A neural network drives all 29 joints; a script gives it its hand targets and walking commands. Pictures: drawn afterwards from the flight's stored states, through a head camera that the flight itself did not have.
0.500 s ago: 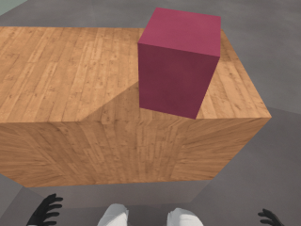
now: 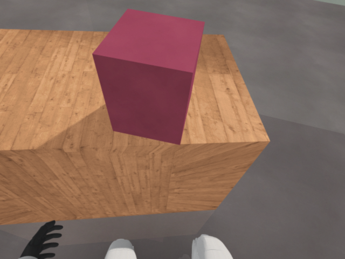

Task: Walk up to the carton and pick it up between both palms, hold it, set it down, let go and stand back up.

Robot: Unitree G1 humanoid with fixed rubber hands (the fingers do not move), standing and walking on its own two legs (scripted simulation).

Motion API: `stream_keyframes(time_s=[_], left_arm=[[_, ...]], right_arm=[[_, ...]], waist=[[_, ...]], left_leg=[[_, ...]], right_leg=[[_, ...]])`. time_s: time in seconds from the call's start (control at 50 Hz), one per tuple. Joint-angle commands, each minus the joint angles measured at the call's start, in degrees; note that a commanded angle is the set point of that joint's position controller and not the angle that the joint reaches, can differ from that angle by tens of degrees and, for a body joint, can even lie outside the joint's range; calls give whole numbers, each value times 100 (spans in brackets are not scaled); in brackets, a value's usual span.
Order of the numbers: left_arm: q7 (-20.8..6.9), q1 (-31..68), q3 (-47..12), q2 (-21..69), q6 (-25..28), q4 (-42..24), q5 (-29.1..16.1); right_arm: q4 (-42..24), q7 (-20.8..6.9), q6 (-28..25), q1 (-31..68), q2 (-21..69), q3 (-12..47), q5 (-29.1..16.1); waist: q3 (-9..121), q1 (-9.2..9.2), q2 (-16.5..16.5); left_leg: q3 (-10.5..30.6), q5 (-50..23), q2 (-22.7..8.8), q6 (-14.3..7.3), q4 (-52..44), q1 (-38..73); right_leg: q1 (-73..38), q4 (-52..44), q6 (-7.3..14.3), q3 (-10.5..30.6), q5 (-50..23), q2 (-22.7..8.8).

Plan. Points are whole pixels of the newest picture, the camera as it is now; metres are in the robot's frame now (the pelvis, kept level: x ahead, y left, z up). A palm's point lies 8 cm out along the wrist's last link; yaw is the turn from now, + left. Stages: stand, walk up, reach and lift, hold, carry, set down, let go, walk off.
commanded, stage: walk up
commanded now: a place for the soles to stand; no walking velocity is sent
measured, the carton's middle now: (155, 80) +0.52 +0.08 +0.10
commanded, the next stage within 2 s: none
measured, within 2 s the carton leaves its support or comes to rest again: neither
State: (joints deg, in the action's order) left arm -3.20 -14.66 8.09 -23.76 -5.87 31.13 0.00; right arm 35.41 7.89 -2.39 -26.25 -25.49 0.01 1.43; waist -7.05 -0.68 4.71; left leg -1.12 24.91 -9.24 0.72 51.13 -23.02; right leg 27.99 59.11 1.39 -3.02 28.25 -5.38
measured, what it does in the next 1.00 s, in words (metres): steps on the spot: right foot, then left foot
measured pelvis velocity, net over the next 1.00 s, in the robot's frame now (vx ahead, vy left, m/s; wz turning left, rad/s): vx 0.03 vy -0.07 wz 0.13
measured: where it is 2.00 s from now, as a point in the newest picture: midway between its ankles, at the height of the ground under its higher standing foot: outside the picture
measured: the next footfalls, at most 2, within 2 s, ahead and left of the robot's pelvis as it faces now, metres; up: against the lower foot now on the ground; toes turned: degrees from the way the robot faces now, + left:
right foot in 0.02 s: +0.09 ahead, -0.15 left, +0.00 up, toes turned -4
left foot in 0.50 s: +0.06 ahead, +0.07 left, +0.00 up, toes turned +6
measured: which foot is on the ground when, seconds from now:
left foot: down 0.00-0.02, up 0.04-0.48, down 0.50-1.00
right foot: up 0.00-0.00, down 0.02-1.00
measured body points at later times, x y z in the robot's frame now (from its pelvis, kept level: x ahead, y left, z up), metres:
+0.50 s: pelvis +0.02 -0.08 +0.00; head +0.03 -0.06 +0.45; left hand +0.12 +0.25 -0.08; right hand +0.19 -0.38 -0.06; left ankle +0.00 +0.06 -0.69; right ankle +0.05 -0.14 -0.69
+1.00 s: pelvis +0.03 -0.07 +0.01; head +0.05 -0.04 +0.45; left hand +0.12 +0.26 -0.08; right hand +0.21 -0.37 -0.05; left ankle +0.02 +0.06 -0.69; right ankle +0.05 -0.15 -0.69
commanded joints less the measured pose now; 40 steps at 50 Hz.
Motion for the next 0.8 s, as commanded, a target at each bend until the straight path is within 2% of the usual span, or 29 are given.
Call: stream_keyframes(time_s=[0.0, 0.02, 0.04, 0.06, 0.12, 0.16, 0.18, 0.22, 0.28, 0.3, 0.34, 0.38, 0.42, 0.44, 0.46, 0.48, 0.5, 0.52, 0.54, 0.56, 0.6, 0.62, 0.64, 0.66, 0.68, 0.7, 0.72, 0.74, 0.78], left_arm=[[-79, -1197, 472, -1456, 373, -244, 150], [-32, -1102, 479, -1759, 429, -382, 191], [36, -825, 496, -1671, 411, -503, 174], [61, -681, 446, -1645, 399, -528, 167], [178, -291, 209, -1307, 347, -515, 172], [248, -148, 118, -1306, 383, -497, 140], [289, -213, 80, -1284, 423, -469, 111], [339, -37, 51, -1332, 449, -444, 74], [392, -144, 48, -1378, 482, -406, 88], [389, -79, 38, -1385, 480, -405, 67], [373, -8, 31, -1453, 464, -392, 97], [347, 52, 30, -1470, 443, -416, 85], [314, 198, 4, -1445, 433, -413, 81], [282, 317, -32, -1402, 424, -419, 50], [241, 440, -91, -1392, 411, -408, 4], [210, 402, -126, -1270, 449, -339, -24], [166, 412, -100, -1242, 462, -400, -105], [195, 423, -1, -1374, 388, -414, -139], [203, 605, 71, -1475, 357, -435, -109], [215, 644, 74, -1425, 362, -452, -117], [204, 618, 70, -1420, 421, -438, -103], [198, 405, 31, -1380, 476, -361, -137], [204, 99, 57, -1477, 524, -249, -96], [223, -123, 89, -1627, 555, -178, -34], [261, -117, 116, -1798, 583, -125, -5], [299, -241, 123, -1693, 593, -101, 13], [301, -323, 67, -1549, 589, -78, 61], [327, -371, 36, -1487, 592, -95, 63], [335, -120, -16, -1449, 547, -121, 75]], right_arm=[[-715, -85, -27, 534, -1459, -643, 142], [-837, -63, -17, 564, -915, -506, -5], [-916, 91, 68, 985, -1131, -639, -105], [-941, 110, 98, 1076, -1231, -654, -120], [-365, 3, 143, 311, -1264, -620, -104], [-292, -60, 186, 352, -1292, -641, -137], [-313, -107, 222, 510, -1282, -623, -149], [-242, -167, 277, 600, -1278, -640, -168], [-205, -271, 310, 817, -1292, -628, -189], [-191, -282, 312, 909, -1338, -633, -209], [-177, -305, 301, 1029, -1307, -622, -207], [-163, -323, 279, 1029, -1364, -609, -223], [-82, -310, 229, 1001, -1347, -606, -222], [-67, -312, 194, 911, -1380, -594, -222], [-10, -318, 133, 865, -1380, -576, -218], [52, -306, 73, 800, -1540, -601, -167], [-58, -289, 28, 940, -1873, -636, -132], [-132, -284, -8, 1013, -1919, -641, -89], [-123, -262, -19, 1048, -1905, -633, -59], [-155, -243, -37, 988, -1930, -633, -58], [-210, -241, -45, 1015, -1836, -572, -54], [-274, -271, -29, 1217, -1740, -512, -71], [-305, -326, 1, 1400, -1702, -496, -133], [-391, -357, 15, 1530, -1546, -416, -210], [-330, -345, 40, 1379, -1313, -366, -297], [-215, -296, 134, 1188, -1380, -474, -300], [-239, -243, 201, 1227, -1432, -533, -217], [-215, -225, 224, 1236, -1339, -543, -165], [-171, -259, 224, 1134, -1267, -555, -171]], waist=[[538, -775, 2], [648, -834, 1139], [387, -876, 659], [25, -777, 474], [169, -321, 126], [314, -213, 81], [82, -209, -105], [-40, -100, -42], [30, -129, -80], [-52, -166, 36], [-69, -147, 115], [-44, -151, 43], [31, -47, 222], [91, 30, 244], [47, 206, 146], [188, 234, -400], [359, 160, -1234], [299, 235, -1464], [135, 245, -1334], [94, 232, -1219], [6, 169, -1317], [74, 34, -1509], [283, -152, -1416], [486, -330, -836], [654, -307, 161], [723, -319, 115], [585, -334, -180], [462, -293, -265], [371, -182, 109]], left_leg=[[81, 987, 163, -506, 663, -2293], [188, 1664, 915, -200, 1932, -2736], [640, 1256, 981, -193, 2076, -2383], [837, 957, 947, -202, 2266, -2299], [630, 476, 686, -65, 2348, -1731], [740, 443, 754, -31, 2277, -1487], [810, 342, 716, -7, 2087, -1453], [758, 172, 722, 24, 1783, -1264], [780, 325, 722, 3, 1213, -1131], [692, 325, 710, 38, 1042, -1068], [624, 543, 714, -8, 739, -885], [489, 570, 675, -43, 371, -693], [334, 572, 613, -154, -101, -271], [308, 378, 626, -210, -618, 133], [442, -259, 544, -325, -1494, 778], [1227, -438, 332, -436, -1938, 1207], [2931, -988, -481, -979, -2205, 1049], [3996, -1119, -991, -1637, -2506, 594], [4118, -1139, -1062, -1850, -2539, 363], [3985, -1398, -1003, -1839, -2464, 510], [3465, -2300, -713, -1558, -2170, 437], [3128, -2761, -499, -1396, -1901, 237], [2834, -2556, -333, -1117, -1566, -171], [2377, -1812, 29, -737, -1065, -929], [931, -855, 625, -186, -22, -1240], [478, 912, 876, -37, 723, -1044], [708, 1243, 904, -74, 1041, -948], [706, 1054, 854, -102, 1201, -928], [666, 752, 729, -90, 1097, -891]], right_leg=[[-3137, -2547, 191, 902, -423, -34], [-2517, -3322, 351, 2572, -300, -1310], [-1911, -3967, 587, 2989, -135, -1604], [-1721, -4075, 519, 2863, -337, -1529], [-1799, -3472, 295, 1894, -1758, -1266], [-1739, -3618, 308, 1890, -1732, -1428], [-1590, -3718, 219, 1927, -1746, -1473], [-1400, -3862, 87, 1706, -1530, -1427], [-1648, -3943, -4, 1800, -1231, -1575], [-1597, -3970, -49, 1561, -1143, -1491], [-1532, -3996, 88, 1585, -791, -1551], [-1568, -3858, 158, 1428, -1114, -1590], [-1503, -3572, 231, 1149, -1680, -1632], [-1238, -3407, 154, 997, -1607, -1560], [-749, -3186, 56, 730, -1480, -1434], [-479, -2433, -95, 513, -1782, -1245], [-258, -1426, -353, 173, -1590, -390], [-270, -1028, -378, 345, -321, 69], [-274, -652, -315, 522, 501, 104], [-64, -522, -233, 642, 689, 152], [-200, -909, -21, 716, 498, 88], [-621, -1464, 61, 707, 98, 102], [-1296, -2139, 53, 855, -894, -66], [-2171, -2773, 128, 1437, -1500, -452], [-2749, -3504, 145, 1923, -1935, -1348], [-2589, -3588, 222, 2202, -2745, -2065], [-2456, -3529, 469, 2106, -3151, -2101], [-2456, -3521, 449, 1964, -3599, -2063], [-2413, -3374, 348, 1392, -3933, -1858]])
